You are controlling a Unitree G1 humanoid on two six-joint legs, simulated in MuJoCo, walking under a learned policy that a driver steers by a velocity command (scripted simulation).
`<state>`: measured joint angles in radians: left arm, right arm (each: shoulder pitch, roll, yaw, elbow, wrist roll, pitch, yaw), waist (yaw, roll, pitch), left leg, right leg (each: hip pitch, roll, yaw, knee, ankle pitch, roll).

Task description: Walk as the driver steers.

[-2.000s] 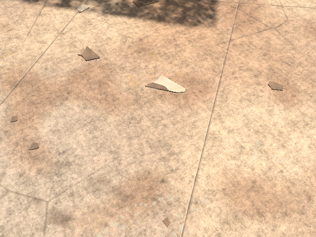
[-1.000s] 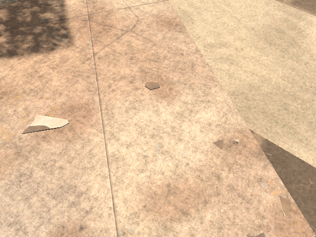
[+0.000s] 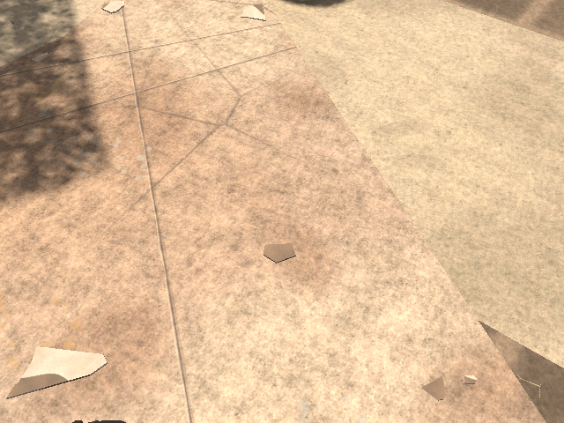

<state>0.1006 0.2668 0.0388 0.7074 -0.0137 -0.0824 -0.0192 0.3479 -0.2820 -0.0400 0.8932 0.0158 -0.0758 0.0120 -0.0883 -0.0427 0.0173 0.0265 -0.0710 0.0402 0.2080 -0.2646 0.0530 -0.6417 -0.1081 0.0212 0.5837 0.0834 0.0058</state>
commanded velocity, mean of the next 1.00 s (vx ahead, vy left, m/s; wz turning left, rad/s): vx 0.34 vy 0.00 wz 0.48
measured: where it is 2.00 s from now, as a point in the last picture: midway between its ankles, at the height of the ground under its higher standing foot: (251, 421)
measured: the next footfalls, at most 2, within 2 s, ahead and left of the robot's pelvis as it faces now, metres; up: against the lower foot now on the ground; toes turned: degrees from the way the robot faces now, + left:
right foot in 0.10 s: +0.25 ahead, -0.14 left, +0.00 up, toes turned +1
left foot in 0.62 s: +0.48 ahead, +0.16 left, +0.00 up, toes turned +20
